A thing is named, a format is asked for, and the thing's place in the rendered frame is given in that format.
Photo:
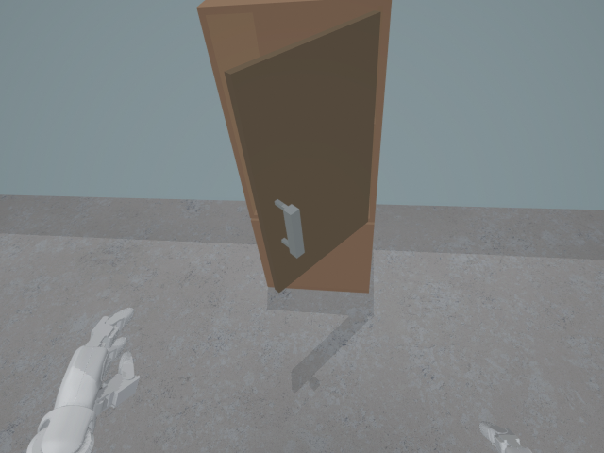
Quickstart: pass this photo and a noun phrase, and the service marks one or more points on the robot right hand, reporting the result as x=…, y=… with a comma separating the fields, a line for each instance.
x=504, y=440

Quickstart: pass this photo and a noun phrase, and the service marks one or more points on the handle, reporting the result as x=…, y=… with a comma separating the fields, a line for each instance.
x=293, y=228

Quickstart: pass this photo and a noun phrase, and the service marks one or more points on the robot left forearm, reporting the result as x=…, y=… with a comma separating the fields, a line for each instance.
x=67, y=429

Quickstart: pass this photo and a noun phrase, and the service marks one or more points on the cupboard door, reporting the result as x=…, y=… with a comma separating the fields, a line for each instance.
x=305, y=115

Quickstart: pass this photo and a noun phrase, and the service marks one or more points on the robot left hand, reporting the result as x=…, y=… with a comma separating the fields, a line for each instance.
x=90, y=364

